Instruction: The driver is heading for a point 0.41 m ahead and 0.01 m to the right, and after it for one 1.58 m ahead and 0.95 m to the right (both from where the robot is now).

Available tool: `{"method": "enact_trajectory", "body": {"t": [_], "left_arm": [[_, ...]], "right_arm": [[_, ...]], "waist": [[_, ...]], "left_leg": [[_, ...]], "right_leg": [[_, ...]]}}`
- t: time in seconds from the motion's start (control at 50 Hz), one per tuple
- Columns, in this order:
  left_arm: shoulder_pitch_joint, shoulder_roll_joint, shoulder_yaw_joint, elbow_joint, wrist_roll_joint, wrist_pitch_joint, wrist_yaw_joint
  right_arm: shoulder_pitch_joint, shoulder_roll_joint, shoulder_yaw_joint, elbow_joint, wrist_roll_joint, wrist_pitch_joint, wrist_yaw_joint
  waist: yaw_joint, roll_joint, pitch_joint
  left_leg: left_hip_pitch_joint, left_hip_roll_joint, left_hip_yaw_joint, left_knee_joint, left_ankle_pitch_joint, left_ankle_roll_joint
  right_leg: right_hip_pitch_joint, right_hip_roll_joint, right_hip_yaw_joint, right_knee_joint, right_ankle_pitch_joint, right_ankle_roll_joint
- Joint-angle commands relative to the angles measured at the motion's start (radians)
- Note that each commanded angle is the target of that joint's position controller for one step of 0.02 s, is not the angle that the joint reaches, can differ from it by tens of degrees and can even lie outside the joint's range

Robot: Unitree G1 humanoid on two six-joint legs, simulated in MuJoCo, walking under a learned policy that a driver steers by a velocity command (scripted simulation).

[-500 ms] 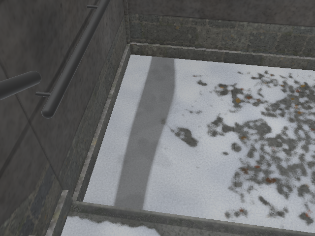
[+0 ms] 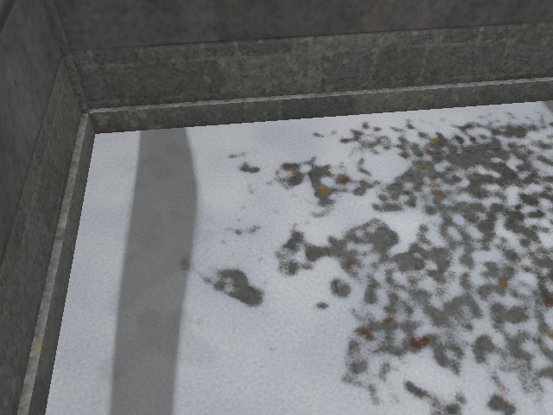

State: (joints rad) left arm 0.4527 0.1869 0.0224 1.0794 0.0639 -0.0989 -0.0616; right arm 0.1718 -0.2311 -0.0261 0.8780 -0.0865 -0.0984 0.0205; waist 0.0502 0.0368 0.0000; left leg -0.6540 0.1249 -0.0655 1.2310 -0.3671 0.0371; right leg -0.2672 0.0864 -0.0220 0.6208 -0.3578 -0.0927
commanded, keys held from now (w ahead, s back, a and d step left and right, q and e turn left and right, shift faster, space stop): w+e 0.24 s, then w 0.04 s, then e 0.72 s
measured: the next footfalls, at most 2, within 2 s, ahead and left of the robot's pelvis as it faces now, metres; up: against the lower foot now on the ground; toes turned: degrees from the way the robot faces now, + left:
left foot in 0.22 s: +0.26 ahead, +0.16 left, -0.17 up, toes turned -7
right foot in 0.68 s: +0.35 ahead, -0.05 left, -0.17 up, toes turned -28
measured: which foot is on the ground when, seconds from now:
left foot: up 0.00-0.20, down 0.22-0.70, up 0.72-1.00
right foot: down 0.00-0.24, up 0.26-0.66, down 0.68-1.00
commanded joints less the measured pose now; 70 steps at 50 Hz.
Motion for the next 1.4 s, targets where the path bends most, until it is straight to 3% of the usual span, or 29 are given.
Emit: {"method": "enact_trajectory", "body": {"t": [0.02,0.1,0.16,0.22,0.24,0.26,0.3,0.32,0.38,0.46,0.62,0.66,0.7,0.72,0.74,0.76,0.8,0.82,0.88,0.94,1.04,1.06,1.08,1.12,1.14,1.18,1.2,1.26,1.4], "left_arm": [[-0.142,0.118,-0.007,-0.141,0.027,-0.041,-0.003],[0.034,0.094,-0.022,-0.124,0.026,-0.050,0.039],[0.049,0.124,-0.021,-0.166,0.043,-0.020,0.011],[-0.021,0.209,0.000,-0.179,0.032,0.009,-0.025],[0.209,0.029,-0.032,-0.125,0.020,-0.001,-0.062],[0.357,-0.014,-0.025,-0.125,-0.042,-0.008,-0.066],[0.060,0.132,0.010,-0.212,-0.056,-0.008,-0.036],[-0.010,0.092,-0.002,-0.217,-0.040,-0.009,-0.008],[-0.047,-0.016,-0.026,-0.240,0.007,-0.013,-0.023],[-0.180,0.084,0.024,-0.234,-0.028,0.003,-0.072],[-0.330,0.135,0.058,-0.357,-0.009,-0.003,0.005],[-0.275,0.172,0.082,-0.317,-0.025,-0.013,0.010],[0.043,0.212,0.114,-0.198,-0.033,-0.042,0.046],[0.135,0.267,0.109,-0.217,-0.010,-0.050,0.069],[0.160,0.274,0.118,-0.198,0.036,-0.079,0.056],[0.045,0.223,0.104,-0.213,0.024,-0.081,0.043],[-0.270,0.151,0.077,-0.301,-0.039,-0.035,0.040],[-0.288,0.197,0.077,-0.356,-0.053,-0.021,0.027],[-0.331,0.179,0.044,-0.386,-0.006,-0.024,0.038],[-0.176,0.209,0.044,-0.353,0.014,-0.028,0.039],[-0.059,0.201,0.007,-0.342,-0.047,0.012,0.032],[-0.175,0.170,0.057,-0.345,-0.151,0.088,0.112],[-0.184,0.156,0.048,-0.349,-0.123,0.112,0.145],[-0.116,0.061,0.022,-0.381,-0.095,0.107,0.122],[-0.068,0.057,0.011,-0.410,-0.105,0.091,0.093],[-0.229,0.051,-0.001,-0.497,-0.130,0.094,0.088],[-0.314,0.067,0.003,-0.511,-0.132,0.128,0.110],[-0.352,0.057,0.016,-0.528,-0.103,0.202,0.161],[-0.517,-0.060,-0.057,-0.688,-0.082,0.148,0.101]], "right_arm": [[0.268,0.056,0.037,0.001,-0.017,0.011,0.019],[-0.040,-0.023,0.046,-0.081,0.001,0.016,0.024],[-0.008,-0.058,0.036,-0.115,-0.011,0.027,0.041],[0.296,-0.249,-0.050,0.001,0.043,0.005,0.017],[0.418,-0.343,-0.080,0.040,0.010,-0.011,0.028],[0.424,-0.391,-0.081,0.026,-0.016,0.000,0.052],[0.432,-0.261,-0.055,0.048,-0.018,0.026,0.085],[0.298,-0.082,-0.002,0.007,-0.014,0.013,0.083],[0.135,0.022,0.031,0.017,0.006,-0.043,0.020],[0.343,-0.154,0.012,0.141,0.002,-0.083,-0.010],[0.259,-0.208,-0.053,0.048,0.037,-0.048,-0.052],[0.182,-0.343,-0.105,-0.032,0.073,-0.052,-0.054],[0.025,-0.319,-0.112,-0.086,0.011,-0.041,-0.001],[0.063,-0.093,-0.053,-0.180,0.016,-0.054,0.046],[-0.097,-0.070,-0.031,-0.278,0.108,-0.052,0.045],[-0.149,-0.096,-0.043,-0.306,0.110,-0.046,0.030],[0.049,-0.139,-0.045,-0.247,0.009,-0.004,-0.001],[0.160,-0.126,-0.045,-0.192,-0.033,0.001,0.003],[0.138,-0.128,-0.036,-0.185,0.024,0.001,0.019],[0.037,-0.156,-0.035,-0.234,0.045,-0.007,0.005],[-0.034,-0.141,-0.031,-0.268,0.042,0.046,0.008],[-0.171,-0.079,-0.054,-0.304,0.186,0.061,0.018],[-0.011,-0.075,-0.051,-0.247,0.159,0.069,0.020],[0.292,-0.196,-0.087,-0.131,0.107,0.092,0.010],[0.313,-0.229,-0.099,-0.097,0.130,0.104,0.011],[0.219,-0.292,-0.107,-0.115,0.092,0.132,-0.018],[0.111,-0.224,-0.081,-0.149,0.074,0.151,-0.037],[-0.003,-0.148,-0.015,-0.186,0.046,0.167,-0.077],[0.169,-0.195,-0.036,-0.135,0.083,0.157,-0.116]], "waist": [[-0.138,-0.070,0.068],[0.027,-0.035,0.070],[-0.016,-0.096,0.093],[-0.171,-0.006,0.041],[-0.112,0.189,-0.255],[-0.048,0.264,-0.324],[-0.140,0.097,-0.059],[-0.069,-0.001,0.015],[0.058,-0.042,0.096],[-0.006,0.054,0.042],[-0.021,0.051,-0.017],[-0.019,0.005,0.020],[0.144,-0.151,-0.086],[0.096,-0.272,-0.412],[0.158,-0.008,-0.220],[0.104,0.022,-0.027],[-0.072,-0.080,0.000],[-0.126,-0.145,0.001],[-0.096,-0.041,-0.071],[-0.015,-0.084,-0.009],[0.069,-0.129,0.042],[0.015,-0.068,0.026],[-0.041,-0.057,-0.022],[-0.116,0.197,-0.271],[-0.083,0.218,-0.360],[-0.077,0.186,-0.343],[-0.066,0.114,-0.223],[-0.030,0.052,-0.025],[-0.070,0.099,-0.094]], "left_leg": [[0.413,-0.055,0.089,-0.071,0.410,-0.006],[0.329,-0.027,0.031,-0.651,0.895,-0.074],[0.510,-0.076,0.078,-0.645,0.587,-0.064],[0.781,-0.025,0.070,-0.929,0.702,0.042],[1.156,0.161,-0.064,-0.537,1.311,0.235],[1.273,0.297,-0.260,-0.474,1.477,0.311],[0.956,0.363,-0.435,-0.671,0.759,0.311],[0.737,0.315,-0.347,-0.720,0.613,0.259],[0.235,0.140,-0.032,-0.828,0.683,0.148],[0.251,0.161,0.042,-0.816,0.949,0.129],[0.628,0.196,0.088,-0.594,1.237,0.090],[0.474,0.120,0.164,-0.511,1.278,0.047],[0.057,0.024,0.159,0.093,0.647,-0.083],[-0.245,-0.128,0.081,0.373,-0.525,-0.170],[-0.331,-0.114,-0.106,0.246,-0.478,-0.159],[-0.362,-0.072,-0.115,0.088,-0.422,-0.149],[-0.046,-0.036,-0.038,-0.046,-0.155,-0.086],[0.169,-0.072,0.012,-0.020,0.074,-0.065],[0.342,-0.084,0.005,-0.308,0.651,-0.085],[0.361,-0.092,-0.014,-0.550,0.580,-0.134],[0.292,-0.083,-0.080,-0.906,0.574,-0.121],[0.321,-0.102,-0.070,-1.135,0.670,-0.080],[0.550,-0.084,0.015,-1.089,0.962,-0.076],[1.163,0.212,-0.083,-0.621,1.703,0.086],[1.227,0.299,-0.181,-0.556,1.521,0.210],[1.008,0.402,-0.278,-0.704,0.993,0.299],[0.796,0.399,-0.269,-0.827,0.778,0.313],[0.382,0.270,-0.109,-0.948,0.640,0.212],[0.602,0.170,0.083,-0.926,0.587,0.148]], "right_leg": [[-0.649,-0.202,0.202,-0.087,0.197,-0.232],[-0.465,-0.115,0.217,0.174,-0.172,-0.123],[-0.486,-0.143,0.371,0.295,-0.274,-0.125],[-0.332,-0.085,0.359,0.695,-0.048,-0.017],[-0.523,0.000,0.255,1.169,-0.318,0.085],[-0.858,0.046,0.131,1.594,-0.441,0.099],[-1.185,-0.032,0.137,1.696,-0.267,0.099],[-1.096,-0.109,0.191,1.547,-0.056,0.060],[-0.690,-0.249,0.150,0.952,0.294,0.015],[-0.447,-0.183,0.064,0.575,0.469,0.094],[-0.477,-0.118,-0.026,0.459,0.068,0.086],[-0.203,-0.003,-0.196,0.277,-0.092,0.110],[0.418,-0.050,-0.015,0.034,0.527,-0.069],[0.788,-0.393,0.451,0.052,1.110,-0.440],[0.577,-0.500,0.593,-0.047,1.195,-0.410],[0.355,-0.489,0.559,-0.056,0.987,-0.350],[-0.065,-0.347,0.311,-0.048,0.827,-0.262],[-0.296,-0.258,0.223,-0.076,0.785,-0.247],[-0.438,-0.120,0.115,0.046,0.338,-0.133],[-0.355,-0.159,0.221,0.179,0.151,-0.135],[-0.199,-0.202,0.527,0.398,0.034,-0.136],[-0.157,-0.032,0.446,0.452,0.164,-0.115],[-0.298,-0.012,0.376,0.624,0.197,-0.067],[-0.834,0.100,0.203,1.298,-0.633,0.096],[-0.999,0.017,0.207,1.504,-0.653,0.132],[-1.061,-0.066,0.127,1.711,-0.481,0.182],[-1.016,-0.082,0.111,1.686,-0.447,0.205],[-0.759,-0.053,0.084,1.707,-0.284,0.215],[-0.752,-0.167,0.069,1.276,-0.285,0.142]]}}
